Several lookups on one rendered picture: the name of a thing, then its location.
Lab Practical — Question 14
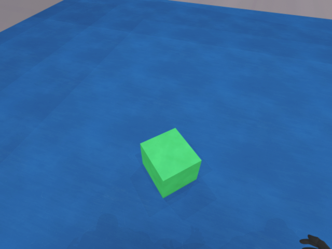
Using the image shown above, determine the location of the carton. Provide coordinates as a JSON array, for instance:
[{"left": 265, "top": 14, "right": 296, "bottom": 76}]
[{"left": 140, "top": 128, "right": 202, "bottom": 198}]

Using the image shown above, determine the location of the robot right hand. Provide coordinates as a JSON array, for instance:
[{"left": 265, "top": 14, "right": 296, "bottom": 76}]
[{"left": 299, "top": 235, "right": 330, "bottom": 249}]

